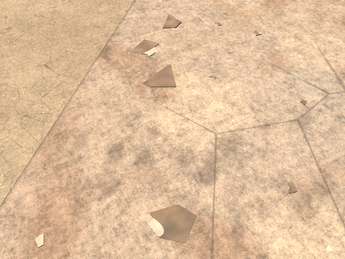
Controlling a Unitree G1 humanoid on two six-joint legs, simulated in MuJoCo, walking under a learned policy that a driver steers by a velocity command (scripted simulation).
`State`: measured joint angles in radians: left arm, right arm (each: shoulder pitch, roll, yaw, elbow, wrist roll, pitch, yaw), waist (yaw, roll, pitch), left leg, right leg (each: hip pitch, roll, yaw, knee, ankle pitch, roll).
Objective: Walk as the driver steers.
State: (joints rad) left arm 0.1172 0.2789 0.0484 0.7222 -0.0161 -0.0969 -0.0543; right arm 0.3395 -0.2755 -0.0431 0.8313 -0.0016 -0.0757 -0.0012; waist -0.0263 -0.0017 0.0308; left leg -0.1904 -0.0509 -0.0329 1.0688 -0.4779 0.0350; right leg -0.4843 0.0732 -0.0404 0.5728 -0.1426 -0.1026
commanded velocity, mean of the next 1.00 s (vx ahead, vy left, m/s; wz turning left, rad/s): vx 0.50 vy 0.00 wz -0.52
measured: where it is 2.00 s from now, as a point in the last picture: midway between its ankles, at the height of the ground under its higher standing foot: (257, 141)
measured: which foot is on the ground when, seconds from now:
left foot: up 0.00-0.40, down 0.42-0.94, up 0.96-1.00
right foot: down 0.00-0.42, up 0.44-0.92, down 0.94-1.00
